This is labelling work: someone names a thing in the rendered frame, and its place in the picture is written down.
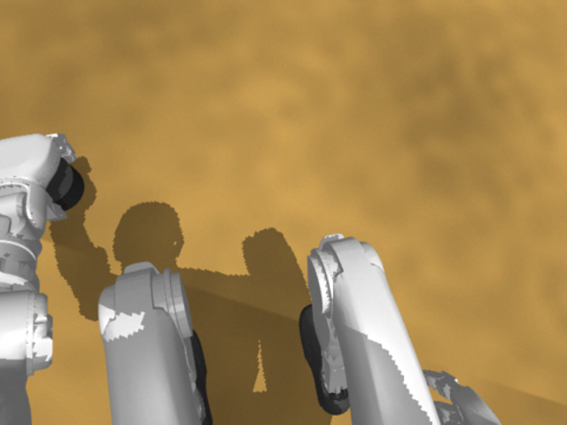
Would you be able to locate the left robot arm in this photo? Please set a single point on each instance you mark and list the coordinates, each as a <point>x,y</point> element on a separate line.
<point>25,326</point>

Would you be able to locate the left robot hand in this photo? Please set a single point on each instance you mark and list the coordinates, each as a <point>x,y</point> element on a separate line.
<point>36,158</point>

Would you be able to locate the tin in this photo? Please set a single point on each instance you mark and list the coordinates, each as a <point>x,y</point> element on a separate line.
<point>66,187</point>

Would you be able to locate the left robot foot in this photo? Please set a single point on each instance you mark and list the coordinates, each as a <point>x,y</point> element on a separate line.
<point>206,417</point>

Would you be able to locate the right robot hand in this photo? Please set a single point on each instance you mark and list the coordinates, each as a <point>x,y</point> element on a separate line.
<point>467,408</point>

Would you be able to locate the right robot foot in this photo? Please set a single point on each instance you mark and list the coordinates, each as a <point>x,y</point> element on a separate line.
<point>331,403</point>

